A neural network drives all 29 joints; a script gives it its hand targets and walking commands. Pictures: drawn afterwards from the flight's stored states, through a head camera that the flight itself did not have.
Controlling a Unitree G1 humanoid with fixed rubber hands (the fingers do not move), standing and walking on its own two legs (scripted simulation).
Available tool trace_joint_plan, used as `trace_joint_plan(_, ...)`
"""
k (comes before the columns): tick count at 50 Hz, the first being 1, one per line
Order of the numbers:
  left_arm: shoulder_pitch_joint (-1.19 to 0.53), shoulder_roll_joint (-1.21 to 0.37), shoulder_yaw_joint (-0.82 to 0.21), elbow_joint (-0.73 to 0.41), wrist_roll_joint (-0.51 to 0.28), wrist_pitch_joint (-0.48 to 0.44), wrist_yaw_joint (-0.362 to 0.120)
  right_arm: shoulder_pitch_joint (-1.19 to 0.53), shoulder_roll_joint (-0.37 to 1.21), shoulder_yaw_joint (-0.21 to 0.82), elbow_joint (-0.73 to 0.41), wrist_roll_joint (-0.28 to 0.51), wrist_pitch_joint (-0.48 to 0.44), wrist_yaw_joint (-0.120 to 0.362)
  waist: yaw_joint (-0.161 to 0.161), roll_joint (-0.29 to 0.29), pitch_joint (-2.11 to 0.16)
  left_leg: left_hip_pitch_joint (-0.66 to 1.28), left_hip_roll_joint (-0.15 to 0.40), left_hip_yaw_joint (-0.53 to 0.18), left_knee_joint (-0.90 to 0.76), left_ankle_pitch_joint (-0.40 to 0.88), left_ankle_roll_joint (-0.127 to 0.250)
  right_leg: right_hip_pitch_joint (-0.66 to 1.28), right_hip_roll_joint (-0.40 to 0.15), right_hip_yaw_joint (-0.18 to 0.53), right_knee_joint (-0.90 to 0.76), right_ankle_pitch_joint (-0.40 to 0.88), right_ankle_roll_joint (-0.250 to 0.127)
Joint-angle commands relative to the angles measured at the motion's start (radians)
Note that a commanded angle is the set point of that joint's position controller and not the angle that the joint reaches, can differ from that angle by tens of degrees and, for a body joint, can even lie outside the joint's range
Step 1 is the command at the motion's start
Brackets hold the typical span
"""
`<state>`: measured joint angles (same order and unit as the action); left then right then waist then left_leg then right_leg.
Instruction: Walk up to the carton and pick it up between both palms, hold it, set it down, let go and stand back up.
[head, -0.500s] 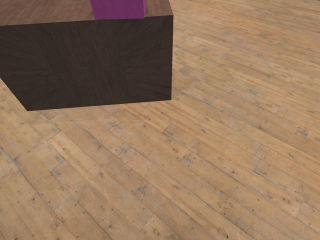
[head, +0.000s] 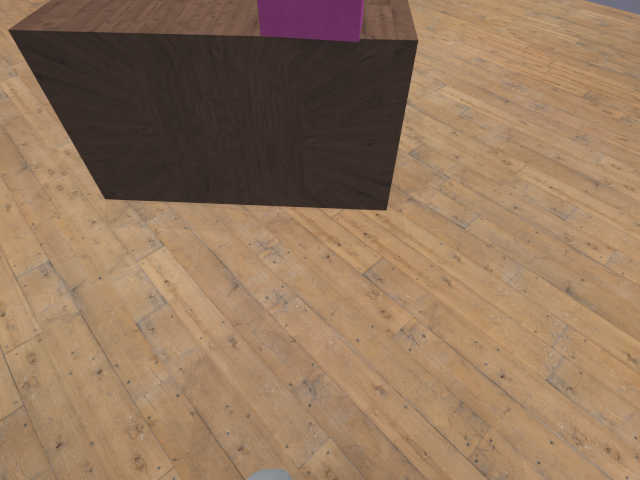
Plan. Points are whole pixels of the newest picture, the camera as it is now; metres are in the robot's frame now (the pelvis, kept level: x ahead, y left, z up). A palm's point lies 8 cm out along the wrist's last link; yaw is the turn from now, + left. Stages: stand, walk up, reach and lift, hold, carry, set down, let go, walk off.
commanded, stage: walk up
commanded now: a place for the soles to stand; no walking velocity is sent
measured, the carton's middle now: (313, 3) +1.39 +0.11 +0.04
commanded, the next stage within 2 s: none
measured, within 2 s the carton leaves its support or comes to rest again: neither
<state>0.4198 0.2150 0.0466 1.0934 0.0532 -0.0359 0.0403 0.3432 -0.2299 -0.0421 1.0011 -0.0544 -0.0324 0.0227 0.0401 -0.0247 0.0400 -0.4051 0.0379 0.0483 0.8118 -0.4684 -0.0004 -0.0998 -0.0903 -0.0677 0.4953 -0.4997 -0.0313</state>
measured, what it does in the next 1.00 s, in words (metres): walks ahead: left foot, then right foot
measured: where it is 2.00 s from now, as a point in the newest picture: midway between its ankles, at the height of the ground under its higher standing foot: (340, 289)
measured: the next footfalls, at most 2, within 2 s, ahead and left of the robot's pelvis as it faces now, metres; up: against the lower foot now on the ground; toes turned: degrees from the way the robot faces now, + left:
left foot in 0.06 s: +0.11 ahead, +0.14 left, +0.00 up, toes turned +4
right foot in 0.52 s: +0.41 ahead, -0.09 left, +0.00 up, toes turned -8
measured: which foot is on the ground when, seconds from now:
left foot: up 0.00-0.04, down 0.06-0.52, up 0.54-1.00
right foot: down 0.00-0.04, up 0.06-0.50, down 0.52-1.00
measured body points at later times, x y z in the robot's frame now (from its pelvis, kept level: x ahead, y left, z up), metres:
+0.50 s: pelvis +0.22 +0.01 -0.02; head +0.24 -0.01 +0.43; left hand +0.40 +0.21 -0.13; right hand +0.07 -0.18 -0.16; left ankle +0.07 +0.14 -0.74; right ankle +0.37 -0.08 -0.73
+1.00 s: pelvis +0.46 -0.01 -0.01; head +0.49 -0.01 +0.44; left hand +0.30 +0.20 -0.13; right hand +0.61 -0.21 -0.14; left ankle +0.61 +0.14 -0.71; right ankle +0.37 -0.08 -0.74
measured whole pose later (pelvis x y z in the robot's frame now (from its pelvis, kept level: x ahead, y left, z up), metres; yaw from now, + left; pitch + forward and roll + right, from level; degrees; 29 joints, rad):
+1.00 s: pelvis +0.46 -0.01 -0.01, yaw +7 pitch -2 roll +0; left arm 0.60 0.18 0.01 1.01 0.04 -0.07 0.01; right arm 0.20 -0.18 -0.02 0.84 -0.07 -0.03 0.04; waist 0.07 0.02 0.10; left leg -0.53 0.06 0.11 0.67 -0.05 0.05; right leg 0.03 -0.03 -0.26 0.42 -0.41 -0.04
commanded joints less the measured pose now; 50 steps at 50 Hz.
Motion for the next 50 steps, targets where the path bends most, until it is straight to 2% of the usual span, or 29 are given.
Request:
trace_joint_plan(1, -0.123, 0.122, 0.014, -0.093, 0.025, -0.001, -0.024, 0.251, -0.021, -0.02, -0.003, 0.008, -0.016, 0.001, -0.195, -0.039, 0.1, 0.382, -0.081, 0.114, -0.135, 0.109, -0.002, -0.39, -0.09, 0.027, -0.055, -0.394, -0.086)
trace_joint_plan(2, -0.086, 0.095, -0.001, -0.097, 0.039, 0.013, -0.029, 0.365, -0.041, -0.022, 0.029, 0.008, -0.01, -0.005, -0.222, 0.118, 0.056, 0.543, -0.083, 0.106, -0.112, 0.069, 0.003, -0.516, -0.02, -0.028, 0.193, -0.439, -0.068)
trace_joint_plan(3, -0.151, 0.074, -0.02, -0.143, 0.056, 0.015, -0.034, 0.517, -0.108, -0.039, 0.055, 0.01, -0.006, -0.018, -0.311, 0.3, 0.029, 0.595, 0.056, -0.136, -0.196, -0.159, 0.037, -0.645, 0.024, -0.078, 0.562, -0.354, -0.04)
trace_joint_plan(4, -0.245, 0.033, -0.032, -0.222, 0.051, 0.002, -0.048, 0.543, -0.112, -0.024, 0.034, -0.001, -0.005, -0.041, -0.32, 0.186, 0.079, 0.518, 0.187, -0.451, -0.387, -0.314, 0.066, -0.724, 0.071, 0.113, 0.768, -0.207, -0.032)
trace_joint_plan(5, -0.195, 0.056, -0.032, -0.248, 0.016, 0.003, -0.068, 0.415, -0.141, -0.014, -0.006, 0.018, -0.006, -0.061, -0.205, 0.207, 0.113, 0.32, 0.33, -0.832, -0.736, -0.606, 0.084, -0.742, 0.088, 0.189, 0.82, -0.159, -0.013)
trace_joint_plan(6, -0.098, 0.094, -0.016, -0.257, -0.001, 0.011, -0.068, 0.24, -0.226, -0.02, -0.062, 0.026, -0.004, -0.068, -0.108, 0.223, 0.197, 0.195, 0.417, -0.964, -0.827, -0.813, 0.132, -0.752, 0.023, 0.192, 0.878, -0.116, -0.006)
trace_joint_plan(7, -0.032, 0.119, -0.011, -0.22, 0.007, 0.008, -0.066, 0.123, -0.244, -0.024, -0.09, 0.033, -0.014, -0.063, -0.049, 0.181, 0.229, 0.156, 0.412, -0.898, -0.81, -0.738, 0.124, -0.738, -0.004, 0.179, 0.893, -0.028, 0.003)
trace_joint_plan(8, -0.038, 0.131, -0.011, -0.201, 0.023, 0.003, -0.066, 0.107, -0.212, -0.018, -0.077, 0.036, -0.028, -0.056, -0.049, 0.074, 0.251, 0.121, 0.393, -0.736, -0.751, -0.527, 0.106, -0.699, -0.043, 0.178, 0.811, 0.063, 0.016)
trace_joint_plan(10, -0.033, 0.102, -0.003, -0.19, 0.003, 0.001, -0.073, 0.157, -0.156, 0.005, -0.045, 0.012, -0.054, -0.04, -0.05, 0.061, 0.233, 0.078, 0.3, -0.436, -0.689, -0.204, 0.065, -0.587, -0.052, 0.13, 0.671, 0.2, 0.026)
trace_joint_plan(11, -0.045, 0.086, -0.009, -0.197, 0.005, 0.006, -0.082, 0.175, -0.135, 0.015, -0.019, 0.005, -0.067, -0.039, -0.053, 0.076, 0.21, 0.099, 0.271, -0.364, -0.662, -0.041, 0.084, -0.573, -0.05, 0.113, 0.641, 0.241, 0.029)
trace_joint_plan(17, -0.271, 0.034, -0.021, -0.302, -0.006, 0.0, -0.088, 0.27, -0.081, 0.022, 0.003, 0.009, -0.079, -0.034, -0.092, 0.114, 0.178, 0.256, 0.159, -0.147, -0.581, 0.327, 0.117, -0.57, 0.012, -0.034, 0.358, 0.426, 0.004)
trace_joint_plan(20, -0.352, 0.018, -0.018, -0.35, -0.008, -0.002, -0.091, 0.3, -0.088, 0.014, 0.009, 0.014, -0.072, -0.035, -0.131, 0.119, 0.197, 0.263, 0.181, -0.111, -0.581, 0.41, 0.149, -0.452, 0.044, -0.097, 0.209, 0.419, -0.007)
trace_joint_plan(22, -0.284, 0.014, -0.017, -0.346, -0.012, -0.01, -0.088, 0.293, -0.087, 0.018, 0.004, 0.013, -0.062, -0.035, -0.093, 0.163, 0.139, 0.263, 0.178, -0.1, -0.518, 0.435, 0.132, -0.305, 0.063, -0.087, 0.134, 0.439, -0.021)
trace_joint_plan(24, -0.141, 0.04, 0.005, -0.309, 0.007, -0.017, -0.071, 0.305, -0.08, 0.013, 0.005, 0.019, -0.059, -0.029, -0.018, 0.083, 0.061, 0.196, 0.177, -0.063, -0.298, 0.58, 0.123, -0.055, 0.09, -0.093, 0.115, 0.39, -0.035)
trace_joint_plan(25, -0.006, 0.074, 0.017, -0.275, 0.005, -0.024, -0.057, 0.293, -0.118, 0.011, -0.021, 0.007, -0.055, -0.029, 0.043, 0.025, -0.032, 0.133, 0.11, -0.007, -0.073, 0.536, 0.105, 0.122, 0.07, -0.058, 0.077, 0.327, -0.056)
trace_joint_plan(26, 0.127, 0.166, 0.035, -0.276, 0.012, -0.026, -0.042, 0.346, -0.071, 0.019, -0.051, 0.016, -0.044, -0.029, 0.075, -0.107, -0.18, -0.065, 0.045, 0.017, 0.244, 0.112, 0.064, 0.344, -0.217, 0.321, -0.001, 0.142, -0.09)
trace_joint_plan(27, 0.165, 0.221, 0.051, -0.275, 0.004, -0.012, -0.022, 0.378, -0.056, 0.007, -0.06, 0.029, -0.027, -0.026, 0.079, -0.142, -0.211, -0.199, -0.064, -0.072, 0.496, -0.095, 0.01, 0.378, -0.357, 0.688, -0.159, 0.039, -0.198)
trace_joint_plan(28, 0.1, 0.239, 0.057, -0.287, -0.032, 0.0, -0.005, 0.318, -0.089, -0.007, -0.098, 0.016, -0.025, -0.023, 0.074, -0.094, -0.136, -0.218, -0.013, -0.146, 0.547, -0.058, 0.001, 0.211, -0.379, 0.72, -0.29, -0.17, -0.187)
trace_joint_plan(29, -0.004, 0.194, 0.047, -0.301, -0.034, -0.005, 0.0, 0.239, -0.074, -0.006, -0.118, 0.02, -0.024, -0.018, 0.049, -0.014, -0.046, -0.232, 0.028, -0.132, 0.558, -0.002, 0.008, 0.117, -0.368, 0.624, -0.306, -0.211, -0.2)
trace_joint_plan(32, -0.059, 0.094, 0.017, -0.287, -0.047, -0.043, -0.015, 0.241, -0.012, -0.009, -0.108, -0.009, -0.015, -0.003, -0.023, -0.001, 0.034, -0.128, 0.085, -0.116, 0.436, 0.092, -0.008, -0.103, -0.28, 0.34, -0.311, -0.004, -0.128)
trace_joint_plan(33, -0.058, 0.088, 0.017, -0.261, -0.04, -0.052, -0.02, 0.266, -0.024, -0.016, -0.087, -0.009, -0.003, 0.007, -0.048, -0.018, 0.037, -0.079, 0.087, -0.104, 0.42, 0.114, -0.017, -0.156, -0.261, 0.266, -0.321, -0.026, -0.133)
trace_joint_plan(36, 0.009, 0.085, 0.011, -0.22, -0.031, -0.063, -0.017, 0.156, -0.025, -0.017, -0.116, -0.004, 0.01, 0.018, -0.056, 0.019, 0.136, -0.236, 0.085, -0.102, 0.378, 0.241, -0.023, -0.143, -0.257, 0.273, -0.383, -0.07, -0.097)
trace_joint_plan(37, 0.011, 0.078, 0.011, -0.212, -0.033, -0.063, -0.02, 0.153, -0.012, -0.014, -0.117, -0.001, 0.01, 0.021, -0.063, -0.05, 0.169, -0.265, 0.098, -0.08, 0.339, 0.3, -0.024, -0.159, -0.234, 0.212, -0.388, -0.045, -0.075)
trace_joint_plan(39, 0.05, 0.043, 0.0, -0.184, -0.023, -0.068, -0.026, 0.11, -0.021, -0.008, -0.12, -0.014, 0.003, 0.024, -0.062, -0.042, 0.165, -0.272, 0.09, -0.055, 0.263, 0.409, -0.008, -0.145, -0.18, 0.132, -0.365, 0.075, -0.037)
trace_joint_plan(41, 0.084, 0.072, 0.003, -0.163, -0.017, -0.07, -0.037, -0.008, -0.012, 0.005, -0.158, -0.001, -0.008, 0.024, -0.033, -0.098, 0.177, -0.258, 0.084, -0.035, 0.11, 0.442, -0.01, -0.12, -0.134, 0.041, -0.364, 0.13, -0.056)
trace_joint_plan(42, 0.109, 0.076, 0.003, -0.155, -0.018, -0.071, -0.039, -0.026, 0.014, 0.019, -0.168, 0.004, -0.017, 0.021, -0.038, -0.092, 0.181, -0.207, 0.064, 0.004, 0.002, 0.483, 0.001, -0.124, -0.11, -0.013, -0.354, 0.22, -0.037)
trace_joint_plan(45, 0.211, 0.087, -0.003, -0.13, -0.018, -0.065, -0.032, -0.152, -0.013, 0.017, -0.208, -0.011, -0.015, 0.019, 0.011, -0.028, 0.152, -0.197, 0.021, 0.075, -0.099, 0.443, 0.026, 0.022, -0.154, -0.007, -0.29, 0.36, -0.06)
trace_joint_plan(46, 0.238, 0.075, -0.012, -0.113, -0.021, -0.062, -0.029, -0.162, 0.008, 0.021, -0.222, -0.018, -0.014, 0.02, 0.013, -0.05, 0.161, -0.204, 0.027, 0.066, -0.103, 0.453, 0.038, 0.027, -0.181, 0.003, -0.269, 0.479, -0.057)
trace_joint_plan(50, 0.214, 0.104, -0.023, -0.139, 0.0, -0.029, -0.024, -0.143, 0.005, 0.018, -0.241, -0.011, -0.023, 0.002, -0.02, -0.078, 0.128, -0.036, -0.006, 0.081, -0.163, 0.311, 0.065, -0.007, -0.194, -0.025, -0.155, 0.463, -0.092)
